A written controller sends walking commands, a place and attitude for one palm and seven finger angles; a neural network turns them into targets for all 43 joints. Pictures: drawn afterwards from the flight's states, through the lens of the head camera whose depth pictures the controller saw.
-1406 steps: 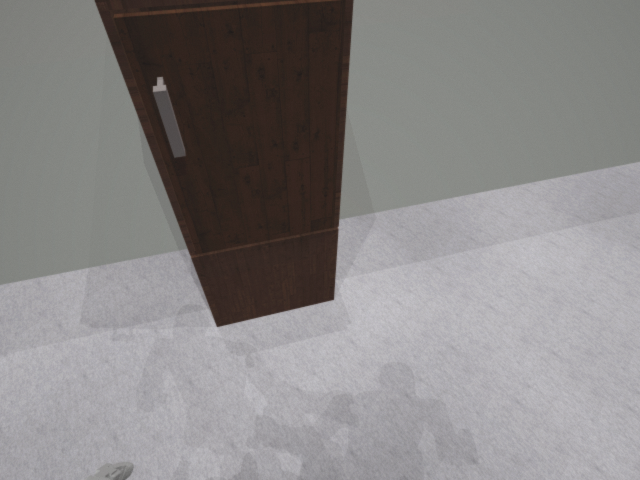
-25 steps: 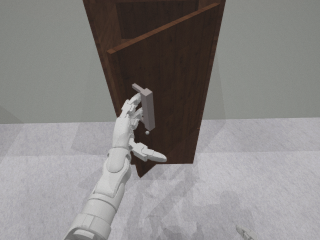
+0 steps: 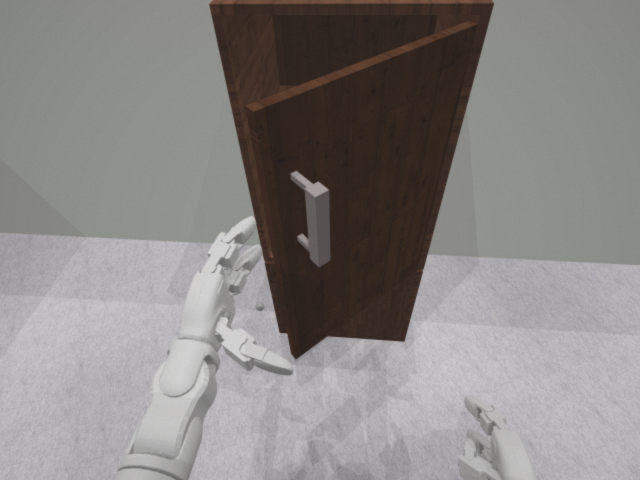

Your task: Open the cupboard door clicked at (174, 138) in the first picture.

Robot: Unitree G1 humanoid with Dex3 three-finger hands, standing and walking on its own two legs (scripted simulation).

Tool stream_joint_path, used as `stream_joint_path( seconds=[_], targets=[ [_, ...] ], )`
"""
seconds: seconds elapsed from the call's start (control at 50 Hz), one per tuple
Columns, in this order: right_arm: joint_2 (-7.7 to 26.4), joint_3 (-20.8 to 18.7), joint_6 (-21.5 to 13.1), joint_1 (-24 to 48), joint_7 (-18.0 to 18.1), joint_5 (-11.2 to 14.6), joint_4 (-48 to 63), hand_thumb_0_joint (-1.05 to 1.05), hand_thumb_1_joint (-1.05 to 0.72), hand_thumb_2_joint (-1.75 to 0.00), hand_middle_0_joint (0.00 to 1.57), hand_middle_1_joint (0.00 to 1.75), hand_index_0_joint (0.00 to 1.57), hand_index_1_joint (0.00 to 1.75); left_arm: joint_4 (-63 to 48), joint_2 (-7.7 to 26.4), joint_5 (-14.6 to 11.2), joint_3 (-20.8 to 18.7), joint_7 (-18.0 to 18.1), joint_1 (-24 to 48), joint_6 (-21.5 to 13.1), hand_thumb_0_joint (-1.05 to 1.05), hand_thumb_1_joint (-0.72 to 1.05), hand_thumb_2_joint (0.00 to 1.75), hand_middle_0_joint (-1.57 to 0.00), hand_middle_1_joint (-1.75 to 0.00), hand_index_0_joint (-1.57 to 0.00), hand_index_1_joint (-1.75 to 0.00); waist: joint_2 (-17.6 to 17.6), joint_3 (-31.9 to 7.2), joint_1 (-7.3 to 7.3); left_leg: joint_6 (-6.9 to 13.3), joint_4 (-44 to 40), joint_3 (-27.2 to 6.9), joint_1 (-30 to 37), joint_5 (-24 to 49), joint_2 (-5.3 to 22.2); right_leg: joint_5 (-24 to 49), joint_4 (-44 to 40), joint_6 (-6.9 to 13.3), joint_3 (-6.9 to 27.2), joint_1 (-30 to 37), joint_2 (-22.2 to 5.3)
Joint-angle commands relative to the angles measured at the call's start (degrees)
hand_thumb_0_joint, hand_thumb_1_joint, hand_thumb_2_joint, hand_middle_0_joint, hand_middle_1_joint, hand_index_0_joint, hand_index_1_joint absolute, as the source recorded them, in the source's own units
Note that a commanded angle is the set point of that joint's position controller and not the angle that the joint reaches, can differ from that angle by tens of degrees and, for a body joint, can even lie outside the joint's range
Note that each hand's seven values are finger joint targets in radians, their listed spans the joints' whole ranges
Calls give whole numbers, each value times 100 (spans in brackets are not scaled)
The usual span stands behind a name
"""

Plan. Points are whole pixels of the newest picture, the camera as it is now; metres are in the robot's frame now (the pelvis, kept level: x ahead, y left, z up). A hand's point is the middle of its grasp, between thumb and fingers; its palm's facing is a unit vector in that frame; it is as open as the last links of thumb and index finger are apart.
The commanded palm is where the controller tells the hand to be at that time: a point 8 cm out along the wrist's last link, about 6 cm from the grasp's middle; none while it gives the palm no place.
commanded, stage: draw the hand back to the body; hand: left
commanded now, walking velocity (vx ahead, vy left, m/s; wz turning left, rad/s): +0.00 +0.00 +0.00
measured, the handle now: (309, 219) +0.44 +0.05 +0.10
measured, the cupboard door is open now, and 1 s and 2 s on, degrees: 44 44 44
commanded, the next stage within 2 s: step back with the hand held close in 1.68 s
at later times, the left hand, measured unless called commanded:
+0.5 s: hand (209, 315) +0.27 +0.14 +0.11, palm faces -0.02 -1.00 -0.05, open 16.3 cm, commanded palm +0.24 +0.20 +0.12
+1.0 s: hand (110, 321) +0.24 +0.23 +0.14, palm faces +0.29 -0.90 -0.33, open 12.7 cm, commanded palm +0.19 +0.28 +0.16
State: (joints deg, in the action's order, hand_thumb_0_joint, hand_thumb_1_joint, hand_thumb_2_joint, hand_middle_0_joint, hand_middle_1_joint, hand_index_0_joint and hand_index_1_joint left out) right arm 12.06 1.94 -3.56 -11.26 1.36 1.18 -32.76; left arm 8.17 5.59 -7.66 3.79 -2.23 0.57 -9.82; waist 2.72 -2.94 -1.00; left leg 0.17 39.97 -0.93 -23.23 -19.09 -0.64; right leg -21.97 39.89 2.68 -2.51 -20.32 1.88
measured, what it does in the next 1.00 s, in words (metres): stands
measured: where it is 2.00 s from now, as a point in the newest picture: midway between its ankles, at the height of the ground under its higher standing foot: outside the picture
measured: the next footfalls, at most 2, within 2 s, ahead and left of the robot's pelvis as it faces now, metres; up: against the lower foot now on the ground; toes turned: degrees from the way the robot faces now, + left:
none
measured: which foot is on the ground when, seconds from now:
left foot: down 0.00-1.00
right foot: down 0.00-1.00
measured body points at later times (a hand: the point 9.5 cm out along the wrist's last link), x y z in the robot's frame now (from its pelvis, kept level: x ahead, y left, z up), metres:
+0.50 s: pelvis +0.01 +0.00 +0.01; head -0.01 -0.03 +0.46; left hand +0.26 +0.20 +0.12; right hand +0.18 -0.23 -0.08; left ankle +0.02 +0.12 -0.72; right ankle -0.01 -0.09 -0.72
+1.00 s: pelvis +0.01 +0.01 +0.03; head +0.01 -0.01 +0.47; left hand +0.22 +0.28 +0.16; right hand +0.19 -0.20 -0.07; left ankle +0.02 +0.12 -0.72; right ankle -0.01 -0.09 -0.72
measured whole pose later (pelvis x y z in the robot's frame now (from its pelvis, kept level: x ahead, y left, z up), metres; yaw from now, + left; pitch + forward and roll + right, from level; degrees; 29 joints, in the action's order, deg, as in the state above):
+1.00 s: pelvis +0.01 +0.01 +0.03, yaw -1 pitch -4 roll +0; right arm 11.8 3.3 -5.1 -10.7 5.2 -0.3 -37.7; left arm -14.3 16.4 -2.5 -9.5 5.2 -20.2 -5.3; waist 3.6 2.3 -3.1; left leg 1.3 23.3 0.0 -6.5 -12.8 -1.1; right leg -14.4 21.6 1.5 -1.0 -3.2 1.5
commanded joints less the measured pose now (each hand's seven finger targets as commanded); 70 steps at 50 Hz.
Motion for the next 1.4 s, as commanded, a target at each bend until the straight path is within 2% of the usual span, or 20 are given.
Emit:
stream_joint_path(
  seconds=[0.0, 0.06, 0.14, 0.2, 0.3, 0.4, 0.48, 0.58, 0.6, 0.64, 0.66, 0.7, 0.74, 0.76, 0.84, 1.0, 1.08, 1.26, 1.34, 1.38],
  targets=[
    [560, -154, -329, 518, 81, 18, 862, 0, -90, -90, 20, 30, 20, 30, -1290, 340, -79, -178, -82, 1683, -249, 0, -50, 30, -15, -30, -15, -30, -549, -934, 214, 108, -386, 6, 631, 845, -107, 1663, -725, -220, 217, -14, -95],
    [567, -152, -411, 514, 101, 13, 807, 0, -90, -90, 20, 30, 20, 30, -1337, 343, -79, -169, -16, 1951, -295, 0, -50, 30, -15, -30, -15, -30, -442, -925, 228, 108, -365, -33, 661, 718, -89, 1365, -739, -206, 229, -140, -87],
    [546, -151, -518, 527, 125, -16, 803, 0, -90, -90, 20, 30, 20, 30, -1562, 613, -98, -523, 57, 1710, -377, 0, -50, 30, -15, -30, -15, -30, -184, -1393, 32, 92, -409, -24, 844, 955, -95, 1613, -667, -166, 225, 173, -89],
    [544, -137, -535, 541, 117, -13, 845, 0, -90, -90, 20, 30, 20, 30, -1641, 851, -176, -835, 0, 1092, -308, 0, -50, 30, -15, -30, -15, -30, -491, -1582, -99, 102, -476, 18, 754, 1185, -99, 2152, -680, -226, 285, 619, -139],
    [597, -115, -499, 634, 143, 71, 906, 0, -90, -90, 20, 30, 20, 30, -1647, 917, -327, -940, -289, 522, 78, 0, -50, 30, -15, -30, -15, -30, -629, -875, -77, 122, -632, 73, 588, 998, -99, 2127, -924, -297, 324, 565, -160],
    [606, -124, -601, 716, 205, 92, 996, 0, -90, -90, 20, 30, 20, 30, -2531, 1076, -494, -1120, -545, 304, 235, 0, -50, 30, -15, -30, -15, -30, -408, -999, -73, 148, -663, 89, 884, 1142, -107, 2253, -1005, -307, 325, 679, -159],
    [617, -110, -741, 694, 256, 105, 926, 0, -90, -90, 20, 30, 20, 30, -2832, 1193, -577, -1209, -672, 183, 223, 0, -50, 30, -15, -30, -15, -30, -130, -755, -4, 144, -681, 56, 1011, 1142, -104, 2077, -1062, -276, 270, 506, -118],
    [660, -99, -860, 690, 334, 108, 875, 0, -90, -90, 20, 30, 20, 30, -2838, 1424, -692, -1513, -835, -40, 379, 0, -32, 37, -16, -30, -16, -30, -321, -655, -33, 149, -753, -3, 1047, 1033, -105, 1725, -1185, -264, 245, 504, -107],
    [604, -101, -776, 768, 427, 0, 726, 0, -90, -90, 20, 30, 20, 30, -3290, 1958, -21, -1452, -200, 94, 173, 0, -29, 39, -16, -30, -16, -30, -246, -340, -61, 169, -1013, 47, 1210, 991, -49, 1579, -1636, -271, 457, 527, -276],
    [559, -64, -719, 751, 441, -44, 694, 0, -90, -90, 20, 30, 20, 30, -2913, 1461, 97, -1265, 200, -566, 189, 0, -22, 42, -16, -30, -16, -30, -428, -19, -20, 165, -1153, 22, 1301, 910, -30, 1281, -1798, -270, 349, 505, -272],
    [599, -84, -691, 777, 434, -44, 677, 0, -90, -90, 20, 30, 20, 30, -3087, 1570, 188, -1295, 305, -651, 171, 0, -18, 43, -16, -30, -16, -30, -410, -136, -69, 172, -1220, 25, 1447, 992, -2, 1289, -1854, -249, 331, 620, -233],
    [553, -43, -637, 808, 443, -75, 656, 0, -90, -90, 20, 30, 20, 30, -3324, 1612, 304, -1321, 491, -706, 117, 0, -12, 47, -16, -30, -16, -30, 58, -157, -67, 148, -1431, 48, 1639, 1029, -1, 1280, -1911, -214, 277, 790, -221],
    [557, -32, -609, 807, 446, -110, 626, 0, -90, -90, 20, 30, 20, 30, -3391, 1682, 385, -1396, 632, -826, 99, 0, -5, 50, -17, -30, -17, -30, 56, -192, -84, 137, -1584, 35, 1768, 1196, 17, 1441, -1953, -198, 223, 974, -184],
    [584, -54, -592, 824, 447, -120, 588, 0, -90, -90, 20, 30, 20, 30, -3298, 1768, 405, -1486, 680, -913, 105, 0, -1, 51, -17, -30, -17, -30, -151, -123, -90, 140, -1641, 44, 1772, 1180, 33, 1397, -2060, -209, 229, 1021, -171],
    [564, -68, -514, 889, 467, -141, 549, 0, -90, -90, 20, 30, 20, 30, -3423, 1893, 473, -1725, 802, -1010, 65, 0, 13, 57, -17, -30, -17, -30, -192, -176, -121, 136, -1846, 72, 1966, 1414, 57, 1569, -2172, -206, 200, 1276, -150],
    [596, -122, -488, 897, 415, -164, 463, 0, -90, -90, 20, 30, 20, 30, -3727, 2093, 511, -2117, 884, -1646, 39, 0, 41, 69, -18, -30, -18, -30, 103, -285, -221, 90, -2020, 58, 2201, 2081, 100, 2079, -2223, -173, 154, 1649, -120],
    [621, -180, -452, 874, 371, -154, 457, 0, -90, -90, 20, 30, 20, 30, -3763, 2211, 479, -2397, 878, -1958, 56, 0, 55, 75, -19, -30, -19, -30, -179, -203, -238, 78, -2043, 64, 2147, 2274, 131, 2230, -2236, -190, 136, 1714, -100],
    [660, -265, -428, 828, 350, -129, 405, 0, -90, -90, 20, 30, 20, 30, -3892, 2623, 439, -3084, 911, -2144, 47, 0, 87, 88, -20, -30, -20, -30, 111, -71, -271, 43, -2012, 84, 2123, 2396, 139, 2285, -2315, -184, 139, 1683, -81],
    [678, -276, -465, 797, 343, -126, 395, 0, -90, -90, 20, 30, 20, 30, -3874, 2308, 449, -2767, 899, -2054, 62, 0, 90, 90, -20, -30, -20, -30, 222, 4, -182, 61, -2030, 94, 2166, 2269, 134, 2165, -2335, -204, 132, 1543, -96],
    [707, -286, -475, 795, 332, -130, 378, 0, -90, -90, 20, 30, 20, 30, -3789, 2246, 460, -2673, 907, -1994, 88, 0, 90, 90, -20, -30, -20, -30, 61, 71, -160, 72, -2060, 83, 2143, 2131, 134, 2058, -2377, -214, 130, 1510, -98]
  ],
)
